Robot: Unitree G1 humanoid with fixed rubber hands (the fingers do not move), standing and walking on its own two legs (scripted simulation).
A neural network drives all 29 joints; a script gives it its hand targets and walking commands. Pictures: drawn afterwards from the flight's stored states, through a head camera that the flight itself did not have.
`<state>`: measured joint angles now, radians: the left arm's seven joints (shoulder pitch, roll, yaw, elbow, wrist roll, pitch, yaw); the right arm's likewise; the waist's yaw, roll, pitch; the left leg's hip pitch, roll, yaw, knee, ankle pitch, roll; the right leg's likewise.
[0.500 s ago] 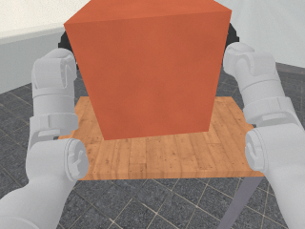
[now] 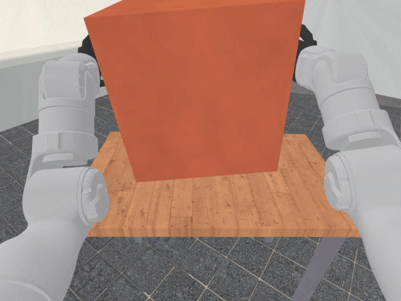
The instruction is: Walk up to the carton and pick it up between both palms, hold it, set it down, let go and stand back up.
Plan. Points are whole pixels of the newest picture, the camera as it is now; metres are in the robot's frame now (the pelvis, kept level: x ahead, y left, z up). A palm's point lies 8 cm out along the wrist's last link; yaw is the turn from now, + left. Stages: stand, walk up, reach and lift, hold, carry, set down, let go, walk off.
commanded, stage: hold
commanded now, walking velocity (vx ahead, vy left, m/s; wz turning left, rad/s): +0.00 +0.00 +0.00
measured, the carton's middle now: (198, 81) +0.43 +0.00 +0.31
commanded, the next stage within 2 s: none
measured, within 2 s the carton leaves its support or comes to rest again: neither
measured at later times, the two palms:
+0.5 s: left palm (88, 64) +0.38 +0.19 +0.35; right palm (297, 58) +0.37 -0.18 +0.37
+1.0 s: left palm (93, 75) +0.37 +0.19 +0.34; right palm (299, 70) +0.37 -0.18 +0.35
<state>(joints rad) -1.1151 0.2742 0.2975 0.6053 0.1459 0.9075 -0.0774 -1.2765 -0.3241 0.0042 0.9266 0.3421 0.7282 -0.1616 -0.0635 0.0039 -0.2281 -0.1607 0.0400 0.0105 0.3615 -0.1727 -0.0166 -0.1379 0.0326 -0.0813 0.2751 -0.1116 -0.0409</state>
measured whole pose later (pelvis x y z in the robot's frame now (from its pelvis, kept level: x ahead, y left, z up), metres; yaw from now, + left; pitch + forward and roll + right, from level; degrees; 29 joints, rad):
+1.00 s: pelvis +0.01 +0.00 +0.00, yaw +0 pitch -1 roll -1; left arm -1.02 0.25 0.32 0.45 0.13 0.92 -0.05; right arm -1.18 -0.33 0.05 0.77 0.39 0.75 -0.19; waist -0.07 0.02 -0.22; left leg -0.17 0.04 0.01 0.37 -0.18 -0.02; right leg -0.14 0.04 -0.08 0.27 -0.11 -0.04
